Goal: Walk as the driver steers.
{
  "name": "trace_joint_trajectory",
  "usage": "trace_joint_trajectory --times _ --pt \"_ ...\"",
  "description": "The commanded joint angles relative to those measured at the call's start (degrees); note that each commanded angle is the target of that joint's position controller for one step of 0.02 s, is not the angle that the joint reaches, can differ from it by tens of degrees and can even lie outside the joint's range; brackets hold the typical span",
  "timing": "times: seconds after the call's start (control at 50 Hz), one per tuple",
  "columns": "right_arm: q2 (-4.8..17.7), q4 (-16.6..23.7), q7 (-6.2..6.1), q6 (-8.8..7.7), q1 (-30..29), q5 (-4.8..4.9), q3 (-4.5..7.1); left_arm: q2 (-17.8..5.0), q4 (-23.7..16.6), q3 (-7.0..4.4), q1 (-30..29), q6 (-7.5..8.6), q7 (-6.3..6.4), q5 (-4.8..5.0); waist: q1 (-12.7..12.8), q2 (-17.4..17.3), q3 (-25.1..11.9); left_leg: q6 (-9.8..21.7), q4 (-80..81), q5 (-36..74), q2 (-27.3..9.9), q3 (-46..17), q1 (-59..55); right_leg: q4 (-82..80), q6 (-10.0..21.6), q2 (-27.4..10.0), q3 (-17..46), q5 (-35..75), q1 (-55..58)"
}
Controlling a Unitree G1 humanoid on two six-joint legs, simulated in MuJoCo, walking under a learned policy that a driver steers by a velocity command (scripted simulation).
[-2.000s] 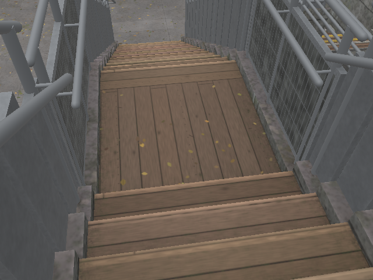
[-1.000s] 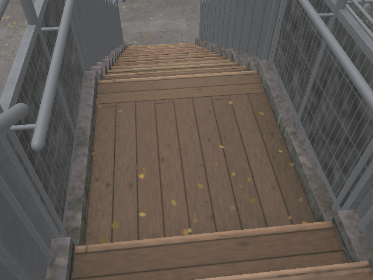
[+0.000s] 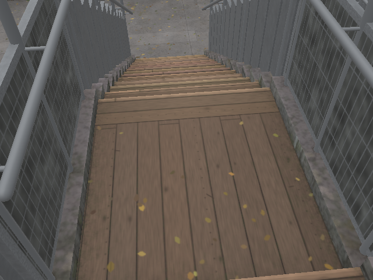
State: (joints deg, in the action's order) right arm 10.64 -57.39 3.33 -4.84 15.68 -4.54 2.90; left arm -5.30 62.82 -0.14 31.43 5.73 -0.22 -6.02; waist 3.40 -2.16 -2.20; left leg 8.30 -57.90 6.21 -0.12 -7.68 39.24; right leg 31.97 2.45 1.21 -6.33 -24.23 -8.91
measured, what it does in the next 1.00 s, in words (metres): goes down, turning left: left foot 0.16 m lower, then right foot 0.16 m lower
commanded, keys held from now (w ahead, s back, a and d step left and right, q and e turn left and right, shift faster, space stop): w+q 0.18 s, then q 0.22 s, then no key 0.60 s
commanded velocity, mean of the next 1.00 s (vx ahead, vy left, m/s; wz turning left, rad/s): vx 0.19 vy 0.00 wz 0.31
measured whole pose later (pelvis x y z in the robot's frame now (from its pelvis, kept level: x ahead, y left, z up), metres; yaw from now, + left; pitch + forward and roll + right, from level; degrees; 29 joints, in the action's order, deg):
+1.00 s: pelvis +0.42 +0.02 -0.33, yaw +19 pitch +3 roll -1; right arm 11.4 -47.8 2.7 -2.6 19.9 -2.0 -2.0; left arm -10.6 56.9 3.0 20.1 5.4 -4.1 -3.4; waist 0.7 -1.5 -1.6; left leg -8.7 -102.3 -14.4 -3.2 -5.0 52.5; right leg 34.8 5.5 2.3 -7.5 -14.0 -23.8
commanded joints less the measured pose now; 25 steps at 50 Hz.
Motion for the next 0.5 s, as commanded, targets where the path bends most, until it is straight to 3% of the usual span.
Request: trace_joint_trajectory --times 0.02,0.04,0.06,0.08,0.1,0.12,0.14,0.16,0.18,0.2,0.22,0.24,0.26,0.28,0.3,0.32,0.34,0.36,0.38,0.4,0.42,0.44,0.46,0.48,0.5 --pt "0.83 4.07 1.45 -0.21 -5.10 0.03 -1.03 0.85 1.82 2.50 6.63 2.29 2.25 -0.40 1.22 3.36 5.77 -3.03 16.75 25.59 -5.14 -0.62 7.10 -2.62 8.29 -13.26 6.65 15.44 -1.38" --pt "0.62 4.25 1.55 -0.15 -5.95 0.20 -1.03 -0.89 2.64 2.91 8.34 2.47 1.69 -0.82 0.48 5.75 6.46 -3.38 16.46 26.32 -5.05 3.15 -0.24 -4.24 8.63 -12.81 5.23 14.08 -8.24" --pt "0.33 4.88 1.52 -0.01 -6.68 0.13 -1.59 -2.18 2.23 2.70 6.36 2.46 1.06 -1.52 -0.09 6.97 7.74 -3.30 15.75 26.34 -5.58 5.08 -5.35 -3.94 8.29 -12.74 4.54 9.33 -14.76" --pt "0.85 5.53 1.67 0.22 -7.49 -0.53 -1.63 -3.03 1.91 2.62 5.00 2.34 0.21 -1.78 -0.48 6.27 9.52 -2.86 15.86 24.21 -5.63 6.48 -8.90 -4.99 8.48 -12.96 4.10 6.44 -18.57" --pt "1.54 6.61 1.68 0.59 -8.15 -0.83 -1.57 -3.53 2.22 2.90 4.50 2.52 -0.23 -1.34 -1.41 5.79 10.99 -2.42 14.89 22.31 -5.82 5.55 -10.10 -4.45 8.72 -14.61 5.87 6.10 -19.94" --pt "2.35 7.48 1.39 0.88 -9.85 -0.88 -1.61 -3.46 3.07 2.85 5.32 2.52 0.01 -1.16 -0.78 4.54 12.76 -2.25 17.91 18.43 -6.48 4.91 -7.07 -2.89 8.72 -16.09 6.79 6.86 -15.58" --pt "1.77 8.02 1.10 0.93 -10.65 -1.71 -1.96 -4.37 3.47 2.60 6.56 2.44 0.63 -0.72 -0.34 4.00 13.40 -2.13 18.29 15.94 -5.93 6.35 -6.49 -0.30 8.32 -16.05 6.71 8.03 -12.06" --pt "0.60 7.16 0.87 0.96 -8.08 -2.55 -2.39 -4.91 4.32 2.48 6.87 2.60 1.02 -1.58 -1.74 6.24 13.06 -2.15 11.62 15.22 -6.78 4.49 -5.34 3.97 7.57 -17.98 8.20 12.85 -8.90" --pt "3.38 7.28 0.90 0.68 -9.48 -2.16 -1.38 -3.08 3.57 2.62 4.92 2.80 1.72 -0.54 -1.30 3.54 12.29 -2.20 13.60 14.12 -6.66 5.90 -4.06 7.90 5.80 -17.07 5.36 15.65 -6.17" --pt "4.59 9.02 1.03 0.47 -17.33 -1.62 -1.16 -3.79 2.44 1.81 2.70 2.32 2.99 3.19 2.19 1.85 14.02 -2.61 29.41 5.22 -5.62 10.04 -4.18 8.90 4.60 -14.14 2.23 11.33 -3.96" --pt "2.43 8.02 0.87 -0.06 -11.54 -3.19 -0.88 -7.82 2.12 0.86 4.77 2.04 2.48 1.08 0.23 7.97 11.01 -3.48 16.66 5.01 -0.52 16.71 -23.47 14.18 3.80 -13.66 0.71 22.01 -13.67" --pt "4.16 4.30 1.10 -0.33 -1.44 -2.39 0.38 -10.87 2.21 -0.41 4.08 1.73 1.31 0.37 -3.59 6.08 8.55 -4.21 16.41 4.28 0.95 17.46 -31.83 23.48 1.85 -13.08 -2.49 30.81 -15.53" --pt "7.87 0.72 0.43 -0.27 3.77 -1.64 1.59 -11.39 1.33 -0.92 -0.20 0.34 1.06 2.69 -6.46 0.31 10.62 -4.52 41.90 7.71 -2.37 15.07 -32.09 33.19 -0.64 -11.14 -1.88 20.42 -10.65" --pt "10.16 -3.41 -1.18 -0.60 13.19 -0.76 2.69 -13.92 1.79 -1.72 -0.65 -1.79 -1.08 1.37 -10.66 -4.46 8.13 -3.55 51.65 20.51 -1.81 17.54 -44.92 44.74 -1.38 -8.51 -3.02 20.11 -12.01" --pt "15.69 -7.72 -1.98 -0.81 30.75 0.07 4.06 -3.08 2.33 0.11 12.92 -2.55 -3.85 -0.53 -9.44 -17.86 -17.72 15.72 20.14 66.32 -16.15 0.69 -84.28 77.86 -6.10 -2.12 -0.82 -20.96 -28.40" --pt "17.10 -11.09 -2.19 -1.43 40.28 -0.96 4.77 -4.49 -4.45 -0.19 1.05 -1.21 -5.51 2.05 -15.52 -9.03 -22.68 19.07 16.60 73.75 -19.49 -8.21 -94.29 89.36 -6.25 -1.20 3.91 -28.24 -45.76" --pt "16.25 -10.05 -3.28 -2.74 34.68 -2.28 4.64 -8.37 -13.32 -1.57 -18.85 0.59 -5.15 4.61 -18.56 -2.12 -10.92 15.43 18.31 65.15 -19.05 -8.18 -83.31 85.88 -6.14 -2.04 4.59 -27.17 -55.91" --pt "13.38 -4.45 -3.00 -2.98 22.53 -0.14 3.83 -11.36 -19.73 -2.90 -26.82 1.83 -3.30 5.88 -15.14 -1.54 -7.98 16.19 20.67 46.74 -21.08 -11.75 -72.47 80.52 -5.86 -4.05 6.80 -26.96 -59.23" --pt "5.70 -1.67 -2.73 -2.42 13.74 0.20 1.18 -12.34 -20.12 -3.41 -26.34 2.18 -1.94 4.53 -9.96 2.30 -3.52 13.91 22.05 32.41 -20.85 -11.14 -56.49 64.76 -3.82 -8.83 10.78 -20.41 -53.79" --pt "3.80 -0.92 -1.45 -1.80 8.65 -0.90 0.20 -10.76 -18.96 -3.32 -23.70 1.84 -0.23 3.76 -3.95 1.50 6.18 13.67 26.27 27.32 -21.84 -10.70 -33.16 59.01 -2.23 -10.30 11.31 -17.55 -44.54" --pt "0.65 1.65 -2.33 -2.51 5.85 -0.75 -1.28 -5.35 -15.67 -1.54 -17.37 1.23 0.88 1.79 -0.90 3.97 9.79 10.79 31.15 23.48 -18.99 -6.91 -15.86 42.98 -0.87 -12.69 12.93 -0.54 -33.82" --pt "2.01 4.13 -2.36 -3.05 3.21 1.34 -1.22 -6.01 -13.00 -1.73 -12.15 1.02 0.87 2.22 0.57 2.80 10.97 9.55 31.55 19.96 -14.23 -1.85 -3.97 28.61 -1.13 -10.43 9.97 18.57 -24.03" --pt "6.14 5.77 -1.64 -3.11 0.89 0.07 -0.49 -5.55 -13.18 -1.44 -12.36 0.03 -0.28 2.11 2.15 -1.65 8.40 8.54 29.65 15.09 -9.14 0.79 4.36 25.38 -1.72 -7.71 6.90 24.39 -13.60" --pt "10.28 7.03 -1.34 -3.43 1.28 -2.28 0.26 -5.08 -11.27 -0.84 -7.87 -0.50 -2.46 1.96 3.54 -4.04 4.53 8.33 25.49 18.17 -7.84 0.10 10.66 37.92 -2.43 -3.64 2.68 34.23 -6.83" --pt "11.25 7.72 -0.88 -3.93 3.89 -2.31 0.59 -6.57 -9.91 -1.09 -2.42 -0.49 -3.22 2.63 4.49 -1.50 3.20 7.20 21.74 17.71 -7.03 1.08 12.49 38.17 -4.42 -2.29 2.14 33.10 -3.93"
Keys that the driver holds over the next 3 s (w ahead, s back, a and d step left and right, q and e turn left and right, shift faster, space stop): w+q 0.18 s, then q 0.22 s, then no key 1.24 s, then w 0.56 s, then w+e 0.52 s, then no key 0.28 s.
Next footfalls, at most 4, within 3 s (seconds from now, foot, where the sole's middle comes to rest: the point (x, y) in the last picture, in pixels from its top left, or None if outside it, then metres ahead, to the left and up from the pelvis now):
0.28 left None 0.23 0.16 -0.92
0.72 right None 0.52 -0.02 -1.09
1.26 left None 0.48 0.23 -1.09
2.28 left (124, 258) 0.83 0.42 -1.25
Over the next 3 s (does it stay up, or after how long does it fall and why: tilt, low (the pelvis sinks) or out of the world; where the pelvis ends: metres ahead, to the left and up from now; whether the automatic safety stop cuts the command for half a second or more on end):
stays up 1.05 0.23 -0.48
